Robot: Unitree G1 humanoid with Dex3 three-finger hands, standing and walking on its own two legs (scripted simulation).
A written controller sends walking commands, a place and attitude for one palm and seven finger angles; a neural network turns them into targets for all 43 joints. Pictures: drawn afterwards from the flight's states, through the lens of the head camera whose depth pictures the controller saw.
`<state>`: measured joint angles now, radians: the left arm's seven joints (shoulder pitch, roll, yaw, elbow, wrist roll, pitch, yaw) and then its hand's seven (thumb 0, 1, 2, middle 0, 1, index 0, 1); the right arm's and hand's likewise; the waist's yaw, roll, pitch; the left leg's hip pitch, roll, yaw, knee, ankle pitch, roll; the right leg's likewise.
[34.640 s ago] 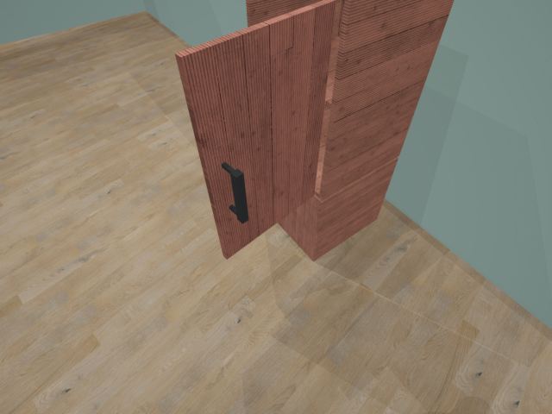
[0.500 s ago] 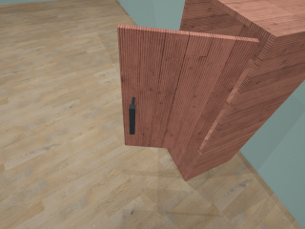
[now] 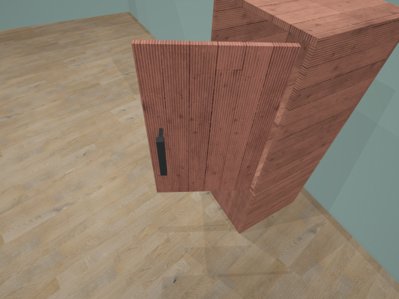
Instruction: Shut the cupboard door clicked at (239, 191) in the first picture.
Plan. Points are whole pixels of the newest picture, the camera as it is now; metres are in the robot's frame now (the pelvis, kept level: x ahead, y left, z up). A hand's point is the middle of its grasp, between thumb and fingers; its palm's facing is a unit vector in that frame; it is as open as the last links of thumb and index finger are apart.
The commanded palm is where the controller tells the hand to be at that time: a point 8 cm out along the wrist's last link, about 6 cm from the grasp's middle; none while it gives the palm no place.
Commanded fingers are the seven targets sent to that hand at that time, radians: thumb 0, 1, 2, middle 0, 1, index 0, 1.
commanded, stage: come to a stop and stand still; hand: left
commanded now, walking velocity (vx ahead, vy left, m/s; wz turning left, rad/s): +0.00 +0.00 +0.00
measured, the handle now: (162, 152) +0.53 +0.13 -0.08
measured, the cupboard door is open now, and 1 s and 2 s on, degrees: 63 63 63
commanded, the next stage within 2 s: look again from close up in 0.10 s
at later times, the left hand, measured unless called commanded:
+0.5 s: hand out of the picture +0.01 +0.19 -0.18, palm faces +0.03 -0.98 -0.21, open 7.4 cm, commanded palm none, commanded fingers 0.00 0.90 0.90 -0.20 -0.30 -0.20 -0.30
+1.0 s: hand out of the picture +0.05 +0.19 -0.19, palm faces +0.01 -0.98 -0.20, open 7.4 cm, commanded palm none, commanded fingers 0.00 0.90 0.90 -0.20 -0.30 -0.20 -0.30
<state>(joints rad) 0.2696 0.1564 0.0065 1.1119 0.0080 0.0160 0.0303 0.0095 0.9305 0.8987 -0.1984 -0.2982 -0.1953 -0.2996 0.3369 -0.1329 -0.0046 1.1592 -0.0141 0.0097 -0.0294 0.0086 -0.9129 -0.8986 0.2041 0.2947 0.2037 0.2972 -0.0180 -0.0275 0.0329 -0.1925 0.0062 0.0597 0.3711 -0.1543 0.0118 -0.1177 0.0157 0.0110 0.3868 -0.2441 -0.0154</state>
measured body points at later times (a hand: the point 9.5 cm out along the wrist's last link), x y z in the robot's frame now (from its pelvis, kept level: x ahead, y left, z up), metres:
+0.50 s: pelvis +0.02 +0.02 -0.01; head +0.02 +0.00 +0.44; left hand +0.01 +0.24 -0.16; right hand +0.03 -0.21 -0.17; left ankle +0.03 +0.11 -0.74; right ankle -0.02 -0.11 -0.74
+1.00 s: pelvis +0.04 +0.00 -0.01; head +0.05 +0.02 +0.44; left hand +0.05 +0.24 -0.17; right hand +0.08 -0.23 -0.16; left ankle +0.03 +0.11 -0.74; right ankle -0.02 -0.11 -0.74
